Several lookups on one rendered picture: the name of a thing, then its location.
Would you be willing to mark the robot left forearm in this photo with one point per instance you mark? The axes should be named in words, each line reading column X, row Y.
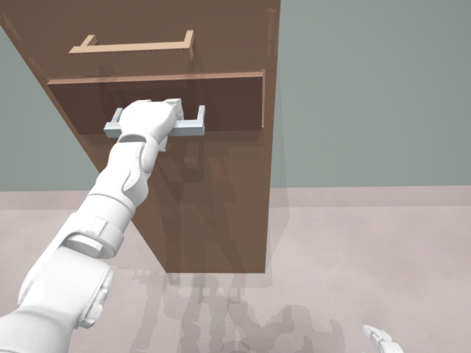
column 97, row 228

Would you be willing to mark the left robot hand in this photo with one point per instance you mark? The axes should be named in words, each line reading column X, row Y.
column 154, row 118

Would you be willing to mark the drawer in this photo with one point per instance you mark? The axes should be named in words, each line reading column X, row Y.
column 232, row 99

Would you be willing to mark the robot left upper arm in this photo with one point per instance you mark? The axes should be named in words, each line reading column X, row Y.
column 68, row 293

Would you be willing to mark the right robot hand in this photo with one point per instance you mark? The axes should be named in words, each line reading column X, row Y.
column 380, row 340

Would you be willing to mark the handle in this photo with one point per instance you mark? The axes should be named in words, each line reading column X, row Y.
column 132, row 53
column 181, row 127

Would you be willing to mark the cabinet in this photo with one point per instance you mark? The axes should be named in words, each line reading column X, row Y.
column 207, row 207

